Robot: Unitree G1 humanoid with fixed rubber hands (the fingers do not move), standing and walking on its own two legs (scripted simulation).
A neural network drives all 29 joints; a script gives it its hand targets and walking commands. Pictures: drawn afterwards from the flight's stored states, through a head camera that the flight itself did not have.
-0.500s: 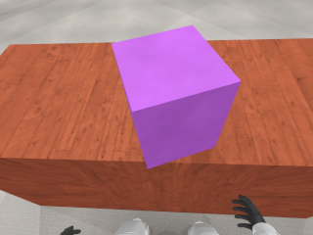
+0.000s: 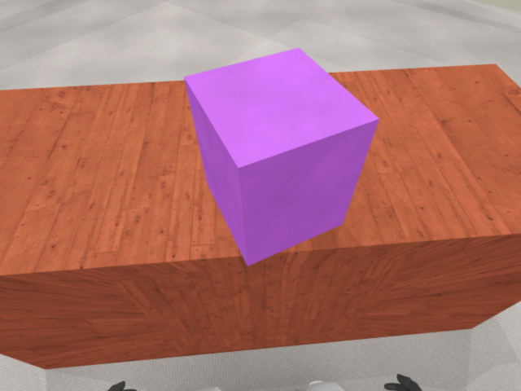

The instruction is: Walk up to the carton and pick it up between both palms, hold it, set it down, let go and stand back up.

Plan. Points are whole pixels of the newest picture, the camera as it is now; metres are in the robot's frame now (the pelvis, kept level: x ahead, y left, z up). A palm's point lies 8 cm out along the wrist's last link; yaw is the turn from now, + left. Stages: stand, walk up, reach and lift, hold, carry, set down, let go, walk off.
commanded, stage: walk up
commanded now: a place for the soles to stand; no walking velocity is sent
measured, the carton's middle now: (272, 159) +0.47 -0.01 +0.08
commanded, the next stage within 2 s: stand in 0.72 s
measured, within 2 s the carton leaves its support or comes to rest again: neither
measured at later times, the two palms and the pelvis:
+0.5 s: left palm out of the picture +0.10 +0.25 -0.09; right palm out of the picture +0.07 -0.26 -0.11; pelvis +0.00 +0.00 +0.01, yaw -4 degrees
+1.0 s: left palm (128, 374) +0.18 +0.22 -0.08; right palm out of the picture +0.13 -0.26 -0.11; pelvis +0.00 +0.00 -0.01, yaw +1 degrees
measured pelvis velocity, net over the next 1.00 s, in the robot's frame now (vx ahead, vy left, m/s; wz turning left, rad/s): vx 0.00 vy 0.00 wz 0.02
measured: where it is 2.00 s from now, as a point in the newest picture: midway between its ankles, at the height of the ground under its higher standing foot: outside the picture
